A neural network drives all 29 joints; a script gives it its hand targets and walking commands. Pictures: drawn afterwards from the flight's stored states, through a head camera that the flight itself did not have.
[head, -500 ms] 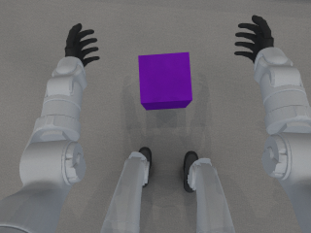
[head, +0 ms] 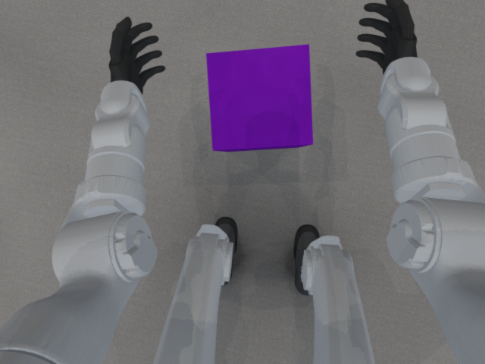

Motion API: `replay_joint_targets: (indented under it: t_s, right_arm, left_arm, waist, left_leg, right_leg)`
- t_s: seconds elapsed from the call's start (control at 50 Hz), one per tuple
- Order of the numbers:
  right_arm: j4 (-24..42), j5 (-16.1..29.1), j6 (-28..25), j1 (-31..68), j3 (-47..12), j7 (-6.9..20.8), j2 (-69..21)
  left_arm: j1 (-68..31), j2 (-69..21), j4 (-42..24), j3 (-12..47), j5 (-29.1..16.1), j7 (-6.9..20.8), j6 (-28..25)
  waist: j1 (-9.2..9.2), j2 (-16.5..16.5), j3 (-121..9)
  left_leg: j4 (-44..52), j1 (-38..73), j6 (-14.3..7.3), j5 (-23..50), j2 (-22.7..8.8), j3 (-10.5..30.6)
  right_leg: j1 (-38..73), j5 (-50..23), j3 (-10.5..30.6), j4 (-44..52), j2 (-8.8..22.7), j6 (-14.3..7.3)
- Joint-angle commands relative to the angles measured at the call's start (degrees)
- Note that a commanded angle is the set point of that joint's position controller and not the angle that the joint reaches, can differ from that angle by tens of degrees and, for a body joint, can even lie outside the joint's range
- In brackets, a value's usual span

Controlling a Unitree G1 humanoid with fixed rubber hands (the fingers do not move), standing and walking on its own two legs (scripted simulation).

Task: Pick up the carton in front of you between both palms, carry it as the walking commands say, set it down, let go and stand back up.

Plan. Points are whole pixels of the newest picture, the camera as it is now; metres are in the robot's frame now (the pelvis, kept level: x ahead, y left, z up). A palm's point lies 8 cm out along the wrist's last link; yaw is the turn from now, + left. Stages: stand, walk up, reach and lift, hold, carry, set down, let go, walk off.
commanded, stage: reach and lift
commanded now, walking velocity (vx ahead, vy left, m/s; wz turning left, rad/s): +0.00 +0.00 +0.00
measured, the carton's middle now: (260, 108) +0.50 +0.04 -0.47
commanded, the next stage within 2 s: none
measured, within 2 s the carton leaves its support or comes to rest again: leaves its support in 1.48 s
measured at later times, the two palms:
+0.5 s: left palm (175, 108) +0.48 +0.22 -0.36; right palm (349, 97) +0.52 -0.15 -0.36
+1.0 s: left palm (186, 106) +0.49 +0.21 -0.40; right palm (338, 98) +0.52 -0.13 -0.40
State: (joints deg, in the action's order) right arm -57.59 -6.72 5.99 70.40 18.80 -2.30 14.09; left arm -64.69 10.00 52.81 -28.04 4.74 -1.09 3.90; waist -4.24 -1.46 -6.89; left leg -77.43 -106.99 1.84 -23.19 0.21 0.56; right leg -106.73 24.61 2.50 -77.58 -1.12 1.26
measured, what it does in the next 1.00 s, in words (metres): lowers itself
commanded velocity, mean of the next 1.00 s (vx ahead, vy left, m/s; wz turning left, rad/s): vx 0.00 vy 0.00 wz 0.00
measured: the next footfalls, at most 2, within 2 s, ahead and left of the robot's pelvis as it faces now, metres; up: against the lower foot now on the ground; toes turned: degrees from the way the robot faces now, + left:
none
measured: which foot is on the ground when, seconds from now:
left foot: down 0.00-1.00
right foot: down 0.00-1.00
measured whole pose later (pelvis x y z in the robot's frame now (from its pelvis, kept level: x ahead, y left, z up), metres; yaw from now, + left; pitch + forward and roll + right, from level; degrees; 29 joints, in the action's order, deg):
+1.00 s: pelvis -0.05 +0.00 -0.22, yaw +0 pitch +37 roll +1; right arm -68.1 10.8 4.4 91.0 1.8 -6.1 21.6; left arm -87.0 19.8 66.6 -9.9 -11.5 -6.1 3.0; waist -3.6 -0.3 22.9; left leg -126.3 -129.3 2.3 -34.4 1.4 1.1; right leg -129.4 35.2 2.8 -127.2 -2.9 2.5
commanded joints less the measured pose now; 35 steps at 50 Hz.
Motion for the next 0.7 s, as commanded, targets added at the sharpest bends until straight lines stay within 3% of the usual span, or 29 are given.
replay_joint_targets:
  t_s: [0.0,0.08,0.14,0.24,0.36,0.44,0.52,0.56,0.6,0.68]
  right_arm:
    - [8.36,5.19,-2.08,14.03,-5.51,-2.19,6.94]
    - [9.24,9.21,-1.14,17.13,-9.47,-3.92,9.60]
    - [10.53,11.82,-0.23,21.75,-11.10,-4.62,11.34]
    - [7.15,16.00,1.67,30.03,-13.48,-4.86,14.23]
    - [-2.94,17.06,1.48,35.92,-14.59,-3.85,16.24]
    - [-6.88,17.54,0.03,38.94,-15.17,-3.30,17.60]
    - [-6.52,18.76,-1.48,41.59,-16.36,-3.02,18.51]
    - [-5.68,19.06,-2.02,42.82,-17.76,-3.18,18.41]
    - [-4.18,19.12,-2.23,42.65,-18.26,-3.39,17.43]
    - [-4.38,19.58,-2.54,40.15,-18.04,-3.49,15.65]
  left_arm:
    - [-10.83,10.17,-6.91,3.41,-4.19,-1.83,-2.36]
    - [-13.08,12.87,-7.13,9.24,-10.54,-3.02,-1.40]
    - [-18.04,14.63,-8.20,12.12,-13.88,-3.78,-0.35]
    - [-27.30,18.19,-5.16,14.57,-15.82,-5.45,1.75]
    - [-34.55,18.27,4.33,15.62,-15.88,-5.50,1.88]
    - [-38.23,19.00,8.17,16.24,-15.57,-5.23,0.53]
    - [-41.17,19.85,8.36,17.49,-16.33,-5.34,-0.84]
    - [-42.14,20.22,7.24,17.04,-16.96,-5.60,-1.38]
    - [-41.72,20.63,7.22,17.57,-17.48,-5.48,-1.61]
    - [-39.30,18.65,9.46,18.72,-17.14,-5.14,-1.64]
  waist:
    - [-2.39,-2.86,-59.23]
    - [-1.03,-4.44,-65.42]
    - [-1.24,-4.50,-66.08]
    - [-2.78,-3.64,-60.27]
    - [-2.26,-2.74,-46.29]
    - [-1.71,-1.42,-42.03]
    - [-1.63,-0.88,-43.67]
    - [-2.40,-2.73,-44.22]
    - [-1.74,-3.87,-44.01]
    - [-1.47,-3.14,-42.86]
  left_leg:
    - [-10.60,22.70,2.41,32.62,3.36,-2.89]
    - [-17.57,21.61,2.34,31.21,3.15,-3.50]
    - [-21.98,19.80,2.21,26.88,3.08,-4.23]
    - [-26.83,16.29,1.89,14.38,2.23,-5.44]
    - [-30.81,10.38,1.54,2.97,0.69,-4.71]
    - [-34.00,10.51,1.36,4.09,0.24,-3.68]
    - [-36.99,13.25,1.29,8.88,0.26,-3.00]
    - [-37.74,12.29,1.01,10.97,0.49,-2.80]
    - [-38.57,13.28,0.52,13.00,0.86,-2.45]
    - [-40.12,15.34,0.66,16.34,1.46,-2.93]
  right_leg:
    - [24.43,-31.01,-1.91,-12.04,-3.39,1.39]
    - [27.48,-30.19,-2.95,-19.75,-3.29,1.94]
    - [26.77,-25.74,-3.58,-24.26,-3.19,1.70]
    - [23.53,-13.39,-4.23,-29.09,-2.60,1.18]
    - [15.66,-2.45,-3.88,-32.45,-1.13,0.92]
    - [11.84,-2.46,-3.55,-35.52,-0.59,0.77]
    - [11.83,-6.03,-3.54,-38.78,-0.41,0.66]
    - [13.38,-8.42,-3.36,-40.05,-0.35,0.57]
    - [13.44,-10.44,-3.90,-40.91,-0.55,0.69]
    - [12.71,-12.63,-4.25,-41.86,-1.28,1.12]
